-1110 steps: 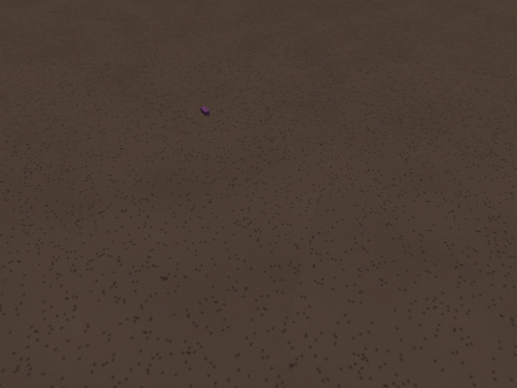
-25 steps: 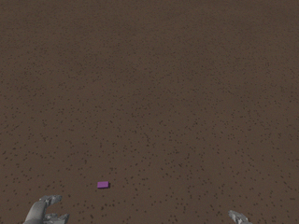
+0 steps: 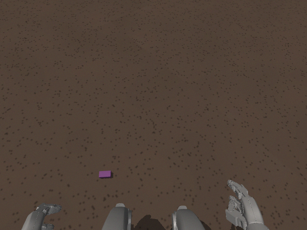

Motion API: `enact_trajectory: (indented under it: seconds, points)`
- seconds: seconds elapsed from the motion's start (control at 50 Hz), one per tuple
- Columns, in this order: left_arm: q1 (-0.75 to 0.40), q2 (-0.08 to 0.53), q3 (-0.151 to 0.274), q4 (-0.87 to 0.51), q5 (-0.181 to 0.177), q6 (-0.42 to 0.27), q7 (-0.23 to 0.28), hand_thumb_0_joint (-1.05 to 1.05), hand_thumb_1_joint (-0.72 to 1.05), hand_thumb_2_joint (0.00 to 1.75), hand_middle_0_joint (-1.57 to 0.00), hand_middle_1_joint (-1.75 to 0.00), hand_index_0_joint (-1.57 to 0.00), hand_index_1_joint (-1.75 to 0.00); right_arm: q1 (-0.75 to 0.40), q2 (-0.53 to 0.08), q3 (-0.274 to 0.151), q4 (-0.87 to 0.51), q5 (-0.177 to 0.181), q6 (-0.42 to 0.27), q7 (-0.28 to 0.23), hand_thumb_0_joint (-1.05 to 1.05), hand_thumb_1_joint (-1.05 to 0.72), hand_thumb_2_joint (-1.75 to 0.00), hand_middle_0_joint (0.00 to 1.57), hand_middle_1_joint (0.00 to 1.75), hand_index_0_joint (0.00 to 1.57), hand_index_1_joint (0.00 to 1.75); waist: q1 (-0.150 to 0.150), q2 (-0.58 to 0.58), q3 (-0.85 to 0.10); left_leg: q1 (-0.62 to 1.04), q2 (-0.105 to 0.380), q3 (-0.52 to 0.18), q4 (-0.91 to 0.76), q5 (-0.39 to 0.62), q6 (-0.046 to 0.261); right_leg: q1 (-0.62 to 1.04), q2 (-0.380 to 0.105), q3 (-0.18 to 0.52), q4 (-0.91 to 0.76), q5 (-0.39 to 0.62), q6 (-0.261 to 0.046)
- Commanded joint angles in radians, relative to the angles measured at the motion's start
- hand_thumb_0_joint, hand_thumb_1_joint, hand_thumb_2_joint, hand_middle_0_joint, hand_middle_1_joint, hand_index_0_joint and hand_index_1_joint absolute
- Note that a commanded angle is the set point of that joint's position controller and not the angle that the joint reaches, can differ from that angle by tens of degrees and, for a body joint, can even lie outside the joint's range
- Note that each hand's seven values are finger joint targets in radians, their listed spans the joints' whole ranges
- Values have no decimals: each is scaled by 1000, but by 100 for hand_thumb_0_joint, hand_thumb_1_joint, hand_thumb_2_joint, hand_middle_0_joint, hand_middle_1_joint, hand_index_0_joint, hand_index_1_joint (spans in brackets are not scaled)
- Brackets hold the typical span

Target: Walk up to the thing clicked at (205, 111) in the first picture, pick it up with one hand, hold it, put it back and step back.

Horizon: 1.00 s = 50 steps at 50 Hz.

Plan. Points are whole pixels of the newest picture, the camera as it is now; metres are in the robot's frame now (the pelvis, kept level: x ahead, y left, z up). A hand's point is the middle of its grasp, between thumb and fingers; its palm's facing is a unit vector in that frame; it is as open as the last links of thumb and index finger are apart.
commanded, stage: rise first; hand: left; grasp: from above
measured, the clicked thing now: (105, 174) +0.41 +0.25 -0.67
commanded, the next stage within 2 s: none
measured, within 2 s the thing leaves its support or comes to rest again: neither
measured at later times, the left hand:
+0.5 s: hand (64, 218) +0.18 +0.29 -0.27, palm faces -0.40 -0.62 -0.67, open 12.6 cm
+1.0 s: hand (78, 190) +0.29 +0.31 -0.43, palm faces -0.48 -0.20 -0.86, open 11.6 cm
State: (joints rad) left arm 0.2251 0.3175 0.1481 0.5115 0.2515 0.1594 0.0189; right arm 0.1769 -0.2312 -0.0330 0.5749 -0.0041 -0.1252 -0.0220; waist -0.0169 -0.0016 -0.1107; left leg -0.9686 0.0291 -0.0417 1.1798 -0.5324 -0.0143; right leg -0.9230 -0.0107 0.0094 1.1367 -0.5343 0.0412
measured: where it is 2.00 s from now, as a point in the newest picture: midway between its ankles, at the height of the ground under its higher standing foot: outside the picture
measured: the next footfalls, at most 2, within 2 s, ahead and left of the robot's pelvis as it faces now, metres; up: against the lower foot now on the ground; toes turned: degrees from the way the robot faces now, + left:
none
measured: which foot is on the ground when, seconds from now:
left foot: down 0.00-1.00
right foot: down 0.00-1.00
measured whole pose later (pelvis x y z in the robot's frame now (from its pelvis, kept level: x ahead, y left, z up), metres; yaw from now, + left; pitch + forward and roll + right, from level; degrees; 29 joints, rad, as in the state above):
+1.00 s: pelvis -0.09 +0.00 -0.30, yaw -4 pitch +32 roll -6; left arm -0.55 0.67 0.18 1.05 1.02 -0.32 0.18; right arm 0.13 -0.28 -0.04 0.75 -0.06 -0.07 0.08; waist -0.06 0.00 -0.10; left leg -2.15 0.00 -0.14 2.24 -0.65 -0.04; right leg -2.08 0.03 -0.01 2.19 -0.67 0.05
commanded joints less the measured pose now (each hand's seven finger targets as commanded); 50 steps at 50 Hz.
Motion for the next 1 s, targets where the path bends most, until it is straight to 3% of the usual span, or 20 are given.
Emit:
enact_trajectory:
  seconds: [0.0, 0.08, 0.16, 0.2, 0.24, 0.32, 0.4, 0.46, 0.52, 0.58, 0.64, 0.7, 0.84, 0.88, 0.98]
  points:
    - [56, 156, 55, -170, 17, -2, 13, 0, -35, 74, -38, -78, -37, -79, 13, -154, -60, -139, 2, -55, -4, 0, -96, -91, 20, 30, 20, 30, -11, 72, -279, 184, -4, 7, -115, 346, 11, 58, 24, -54, -62, 266, -61]
    - [108, 169, 66, -213, 35, 3, 9, 0, -34, 73, -38, -77, -37, -78, 8, -152, -61, -158, 5, -61, 5, 0, -96, -91, 20, 30, 20, 30, 2, 80, -317, 142, -7, 3, -62, 373, 12, 18, 25, -57, -1, 283, -63]
    - [137, 184, 81, -251, 54, 5, 8, 0, -33, 72, -39, -76, -38, -78, -8, -152, -63, -174, 8, -62, 16, 0, -96, -91, 20, 30, 20, 30, 15, 69, -331, 76, -16, 6, -13, 329, 15, -28, 26, -55, 39, 257, -63]
    - [66, 192, 67, -265, 74, -5, 9, 0, -35, 74, -38, -77, -36, -79, -14, -156, -66, -174, 10, -67, 20, 0, -97, -92, 20, 30, 20, 30, -12, 67, -332, 36, -16, 3, 21, 283, 19, -78, 27, -49, 64, 231, -63]
    - [-12, 230, 76, -197, 113, -30, 11, 0, -33, 73, -37, -78, -37, -79, -19, -162, -65, -158, 10, -70, 24, 0, -96, -91, 20, 30, 20, 30, -24, 52, -309, -45, -22, 10, 82, 242, 24, -137, 24, -47, 107, 205, -61]
    - [-186, 295, 103, -62, 201, -141, 22, 0, -31, 73, -38, -75, -37, -76, -46, -177, -71, -123, 0, -88, 31, 0, -95, -91, 20, 30, 20, 30, -24, 59, -291, -218, -24, 6, 191, 69, 25, -324, 20, -33, 227, 61, -61]
    - [-249, 301, 56, -67, 287, -265, 28, 0, -26, 72, -39, -75, -39, -76, -47, -199, -84, -97, -2, -103, 39, 0, -93, -91, 20, 30, 20, 30, -21, 113, -445, -265, -27, 7, 309, 102, 18, -431, 23, -28, 367, 96, -63]
    - [-342, 406, 108, -19, 359, -328, 63, 0, -28, 74, -42, -72, -41, -74, -53, -221, -90, -68, -5, -98, 45, 0, -96, -91, 20, 30, 20, 30, -2, 131, -513, -322, -24, 1, 397, 118, 16, -531, 26, -36, 461, 96, -65]
    - [-407, 460, 139, 57, 434, -345, 115, 0, -28, 73, -42, -74, -41, -75, -49, -232, -93, -45, -4, -81, 48, 0, -96, -92, 20, 30, 20, 30, 14, 125, -555, -383, -25, 6, 463, 104, 13, -585, 27, -46, 519, 84, -64]
    - [-509, 472, 128, 115, 482, -347, 146, 0, -26, 73, -41, -74, -40, -75, -32, -235, -98, -17, -5, -65, 53, 0, -95, -91, 20, 30, 20, 30, 11, 93, -620, -444, -29, 22, 545, 120, 21, -611, 31, -51, 557, 98, -61]
    - [-648, 518, 126, 184, 526, -354, 151, 0, -23, 70, -45, -71, -45, -72, 0, -239, -100, 20, -16, -53, 63, 0, -96, -92, 20, 30, 20, 30, 8, 50, -673, -522, -31, 30, 630, 111, 34, -617, 33, -55, 599, 98, -55]
    - [-724, 604, 154, 259, 584, -371, 149, 0, -22, 69, -49, -67, -48, -68, 19, -249, -99, 46, -24, -37, 67, 0, -98, -92, 20, 30, 20, 30, 19, 29, -711, -588, -33, 37, 690, 84, 40, -620, 35, -58, 638, 75, -52]
    - [-897, 642, 125, 359, 691, -451, 157, 0, -15, 66, -51, -60, -50, -61, 34, -247, -86, 80, -39, 1, 81, 0, -95, -91, 20, 30, 20, 30, -7, 56, -620, -730, -38, 36, 761, -82, 47, -766, 49, -87, 710, -97, -58]
    - [-937, 672, 130, 373, 724, -478, 174, 0, -13, 67, -49, -58, -48, -60, 43, -254, -83, 88, -43, 15, 87, 0, -92, -91, 20, 30, 20, 30, -9, 93, -623, -710, -37, 17, 763, -99, 42, -825, 51, -105, 746, -113, -65]
    - [-1017, 673, 107, 449, 815, -522, 246, 0, -7, 65, -50, -51, -49, -53, 51, -260, -70, 108, -61, 47, 101, 0, -88, -90, 20, 30, 20, 30, -34, 148, -570, -736, -41, 0, 786, -151, 37, -931, 53, -131, 805, -144, -73]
